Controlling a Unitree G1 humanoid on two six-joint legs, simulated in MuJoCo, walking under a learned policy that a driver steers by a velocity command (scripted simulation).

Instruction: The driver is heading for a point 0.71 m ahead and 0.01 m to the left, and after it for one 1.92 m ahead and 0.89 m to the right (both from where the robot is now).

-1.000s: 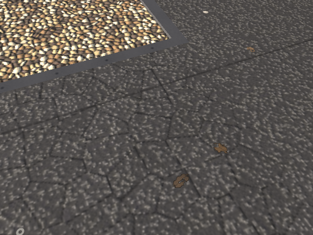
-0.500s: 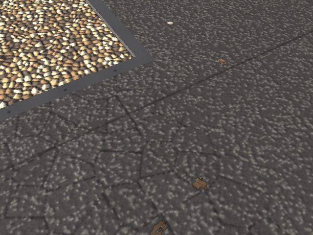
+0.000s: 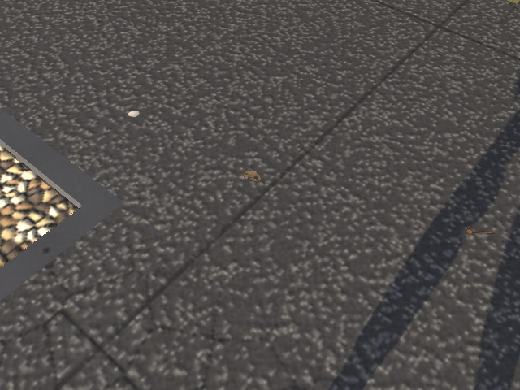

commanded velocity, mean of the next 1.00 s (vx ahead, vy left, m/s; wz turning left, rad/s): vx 0.72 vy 0.00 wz -0.28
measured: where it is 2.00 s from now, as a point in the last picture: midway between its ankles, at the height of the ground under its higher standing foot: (343, 237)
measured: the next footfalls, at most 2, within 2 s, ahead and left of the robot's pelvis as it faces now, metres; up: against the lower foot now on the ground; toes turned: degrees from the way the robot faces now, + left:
right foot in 0.32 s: +0.47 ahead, -0.12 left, +0.00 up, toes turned -16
left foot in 0.74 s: +0.92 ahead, -0.08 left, +0.00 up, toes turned -7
